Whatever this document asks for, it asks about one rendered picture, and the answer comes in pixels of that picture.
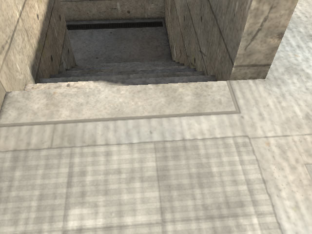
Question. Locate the stairs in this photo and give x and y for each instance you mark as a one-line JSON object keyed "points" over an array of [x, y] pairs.
{"points": [[114, 74]]}

